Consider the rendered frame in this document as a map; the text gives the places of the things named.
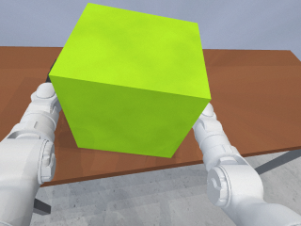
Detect table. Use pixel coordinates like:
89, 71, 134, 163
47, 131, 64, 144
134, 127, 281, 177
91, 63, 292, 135
0, 46, 301, 216

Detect left robot forearm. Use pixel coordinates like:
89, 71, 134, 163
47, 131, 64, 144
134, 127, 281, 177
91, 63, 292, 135
0, 82, 62, 144

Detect robot left upper arm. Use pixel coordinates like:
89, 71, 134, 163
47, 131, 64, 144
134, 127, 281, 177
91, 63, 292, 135
0, 138, 56, 226

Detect robot right upper arm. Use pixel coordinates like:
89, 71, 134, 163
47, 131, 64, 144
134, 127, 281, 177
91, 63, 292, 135
206, 165, 301, 226

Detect robot left hand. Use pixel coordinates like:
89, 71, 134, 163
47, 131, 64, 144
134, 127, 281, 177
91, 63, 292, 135
45, 60, 56, 83

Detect right robot forearm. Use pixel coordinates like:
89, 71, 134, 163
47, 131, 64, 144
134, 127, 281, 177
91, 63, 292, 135
192, 103, 264, 194

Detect carton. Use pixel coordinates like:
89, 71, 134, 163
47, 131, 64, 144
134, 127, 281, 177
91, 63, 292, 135
48, 3, 212, 158

